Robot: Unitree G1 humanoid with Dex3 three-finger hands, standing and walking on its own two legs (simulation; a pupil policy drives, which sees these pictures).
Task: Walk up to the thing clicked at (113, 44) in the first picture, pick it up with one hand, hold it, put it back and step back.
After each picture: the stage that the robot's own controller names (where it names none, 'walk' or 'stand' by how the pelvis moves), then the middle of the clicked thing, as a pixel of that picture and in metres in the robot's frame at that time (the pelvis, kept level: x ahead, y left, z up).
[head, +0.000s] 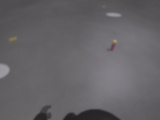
stand; (113, 45) +1.58 -0.49 -0.65
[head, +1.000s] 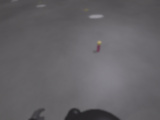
walk; (98, 46) +1.53 -0.05 -0.63
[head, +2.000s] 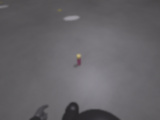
walk; (78, 60) +1.01 +0.25 -0.64
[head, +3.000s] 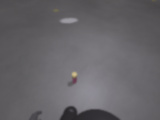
walk; (74, 78) +0.62 +0.20 -0.63
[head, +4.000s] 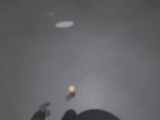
stand; (72, 91) +0.41 +0.20 -0.63
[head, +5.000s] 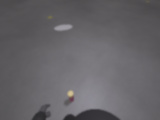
stand; (71, 96) +0.37 +0.21 -0.65
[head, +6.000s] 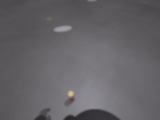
stand; (71, 96) +0.38 +0.21 -0.65
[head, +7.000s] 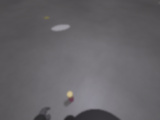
stand; (70, 97) +0.36 +0.22 -0.65
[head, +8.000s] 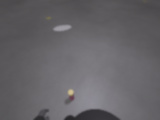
stand; (71, 95) +0.40 +0.21 -0.66
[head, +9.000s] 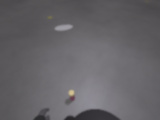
stand; (72, 95) +0.39 +0.20 -0.66
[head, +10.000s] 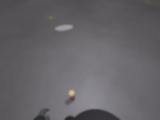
stand; (72, 96) +0.39 +0.20 -0.66
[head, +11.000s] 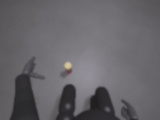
go down; (68, 68) +0.46 +0.18 -0.45
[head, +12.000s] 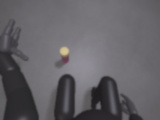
go down; (65, 56) +0.50 +0.19 -0.29
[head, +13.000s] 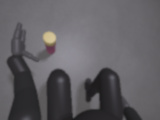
close in; (50, 45) +0.50 +0.22 -0.19
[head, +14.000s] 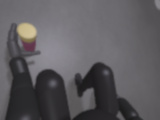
close; (28, 41) +0.49 +0.25 -0.17
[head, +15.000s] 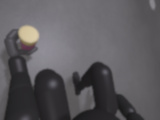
lift; (28, 42) +0.46 +0.25 -0.18
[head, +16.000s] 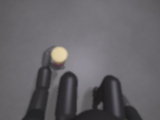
lift; (59, 60) +0.37 +0.22 -0.04
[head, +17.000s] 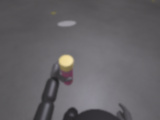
hold; (67, 72) +0.31 +0.15 +0.08
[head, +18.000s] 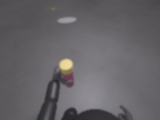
hold; (68, 75) +0.31 +0.15 +0.03
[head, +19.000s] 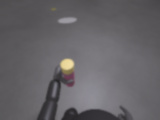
hold; (69, 75) +0.31 +0.15 +0.03
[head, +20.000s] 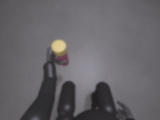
crouch; (62, 55) +0.43 +0.17 -0.03
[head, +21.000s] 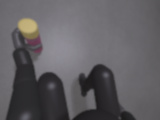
lower; (33, 39) +0.50 +0.23 -0.14
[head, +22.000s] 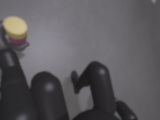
lower; (18, 37) +0.49 +0.26 -0.18
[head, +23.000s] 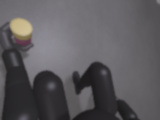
lower; (23, 38) +0.48 +0.26 -0.18
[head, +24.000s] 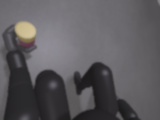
lower; (27, 40) +0.47 +0.25 -0.18
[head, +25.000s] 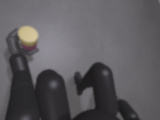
loosen; (29, 43) +0.46 +0.24 -0.18
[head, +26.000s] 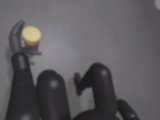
withdraw; (32, 44) +0.47 +0.23 -0.18
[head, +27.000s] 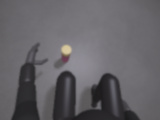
walk; (65, 55) +0.47 +0.18 -0.23
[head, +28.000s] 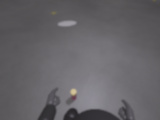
stand; (73, 94) +0.39 +0.15 -0.58
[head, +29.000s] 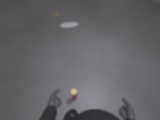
stand; (74, 94) +0.39 +0.16 -0.60
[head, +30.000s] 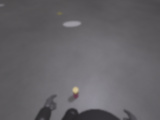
stand; (75, 93) +0.41 +0.15 -0.62
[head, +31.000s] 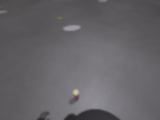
walk; (76, 95) +0.41 +0.16 -0.66
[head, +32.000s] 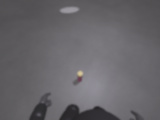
walk; (79, 76) +0.55 +0.11 -0.63
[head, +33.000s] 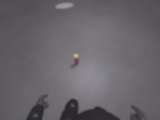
walk; (76, 60) +0.82 +0.23 -0.63
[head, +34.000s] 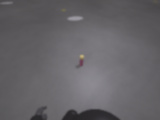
stand; (81, 60) +1.02 +0.17 -0.64
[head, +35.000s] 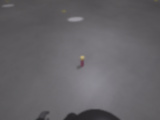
stand; (82, 61) +1.02 +0.16 -0.66
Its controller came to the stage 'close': yes
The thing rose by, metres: 0.69
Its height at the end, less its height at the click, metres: +0.00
